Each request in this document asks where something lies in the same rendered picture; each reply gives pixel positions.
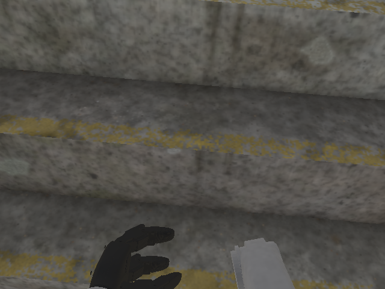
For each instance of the robot right shin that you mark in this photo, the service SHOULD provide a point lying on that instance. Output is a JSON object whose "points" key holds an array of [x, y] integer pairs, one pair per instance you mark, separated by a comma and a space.
{"points": [[275, 245]]}

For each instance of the right robot thigh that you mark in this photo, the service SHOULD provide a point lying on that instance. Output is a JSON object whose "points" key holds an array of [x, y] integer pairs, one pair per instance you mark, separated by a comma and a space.
{"points": [[258, 265]]}

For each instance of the robot left hand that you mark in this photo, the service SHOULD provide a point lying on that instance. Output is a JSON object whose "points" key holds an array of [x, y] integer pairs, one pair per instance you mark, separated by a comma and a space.
{"points": [[117, 269]]}

